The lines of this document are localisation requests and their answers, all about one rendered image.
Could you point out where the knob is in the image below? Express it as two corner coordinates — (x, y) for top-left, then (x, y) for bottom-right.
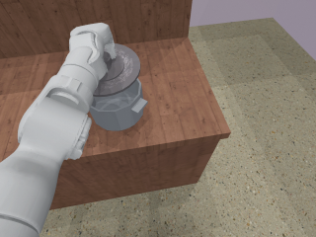
(103, 51), (113, 67)

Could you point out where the robot left forearm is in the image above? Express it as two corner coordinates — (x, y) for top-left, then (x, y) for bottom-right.
(18, 29), (107, 143)

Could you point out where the left robot hand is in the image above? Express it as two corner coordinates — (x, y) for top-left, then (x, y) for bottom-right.
(70, 23), (117, 73)

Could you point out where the robot left upper arm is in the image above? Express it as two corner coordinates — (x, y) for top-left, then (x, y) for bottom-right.
(0, 96), (92, 237)

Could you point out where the lid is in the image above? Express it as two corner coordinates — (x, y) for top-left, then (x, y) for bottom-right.
(93, 43), (140, 97)

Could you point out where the pot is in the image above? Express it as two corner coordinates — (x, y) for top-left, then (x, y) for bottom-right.
(89, 78), (148, 131)

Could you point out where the table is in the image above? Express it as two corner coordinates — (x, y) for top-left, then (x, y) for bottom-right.
(0, 0), (231, 210)

